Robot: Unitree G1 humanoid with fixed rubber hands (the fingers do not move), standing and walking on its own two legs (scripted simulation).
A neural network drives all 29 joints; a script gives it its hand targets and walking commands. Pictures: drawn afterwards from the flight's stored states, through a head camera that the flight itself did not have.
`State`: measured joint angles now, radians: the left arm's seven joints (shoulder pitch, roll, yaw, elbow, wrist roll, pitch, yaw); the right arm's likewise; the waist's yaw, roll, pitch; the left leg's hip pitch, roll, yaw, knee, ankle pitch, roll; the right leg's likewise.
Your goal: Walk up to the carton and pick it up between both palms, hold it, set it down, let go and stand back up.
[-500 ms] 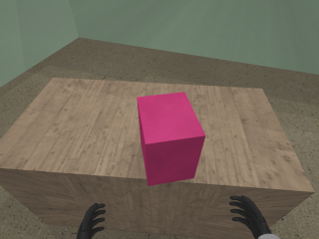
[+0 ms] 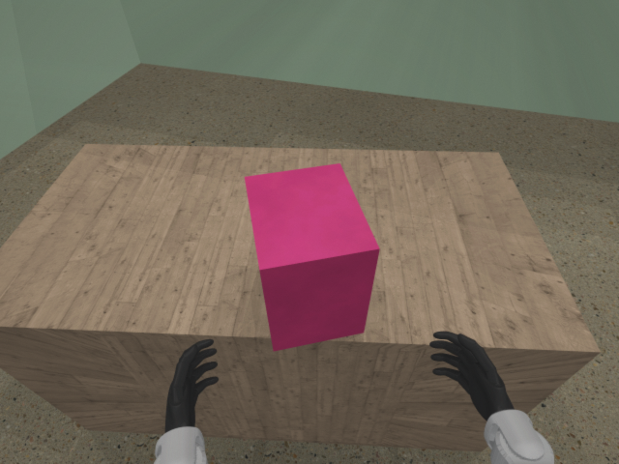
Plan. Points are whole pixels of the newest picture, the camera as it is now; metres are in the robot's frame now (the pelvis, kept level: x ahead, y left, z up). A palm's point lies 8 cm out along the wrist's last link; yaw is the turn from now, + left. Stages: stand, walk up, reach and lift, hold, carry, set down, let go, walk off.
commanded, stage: reach and lift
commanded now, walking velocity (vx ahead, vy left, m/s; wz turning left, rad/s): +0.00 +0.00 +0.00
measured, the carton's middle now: (306, 258) +0.46 +0.06 -0.02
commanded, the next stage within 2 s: none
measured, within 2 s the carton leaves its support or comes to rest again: neither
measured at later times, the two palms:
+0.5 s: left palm (185, 359) +0.25 +0.20 +0.01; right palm (463, 323) +0.32 -0.17 +0.01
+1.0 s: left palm (187, 296) +0.32 +0.20 +0.06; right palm (444, 256) +0.39 -0.14 +0.07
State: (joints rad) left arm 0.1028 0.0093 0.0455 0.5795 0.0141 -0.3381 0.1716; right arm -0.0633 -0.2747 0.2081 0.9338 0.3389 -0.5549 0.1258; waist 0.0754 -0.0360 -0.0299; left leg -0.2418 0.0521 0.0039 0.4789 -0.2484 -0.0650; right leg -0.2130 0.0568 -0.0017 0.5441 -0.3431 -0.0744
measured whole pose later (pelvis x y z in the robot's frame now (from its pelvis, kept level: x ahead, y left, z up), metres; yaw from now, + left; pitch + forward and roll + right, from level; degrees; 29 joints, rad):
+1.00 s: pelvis -0.02 +0.02 +0.01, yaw -1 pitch +8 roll +0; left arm -0.41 -0.04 0.13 0.48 0.04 0.11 0.23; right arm -0.67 -0.30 0.13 0.98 0.35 -0.15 0.04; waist 0.11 -0.02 -0.07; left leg -0.39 0.07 0.01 0.43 -0.17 -0.05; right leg -0.34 0.07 0.01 0.43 -0.22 -0.05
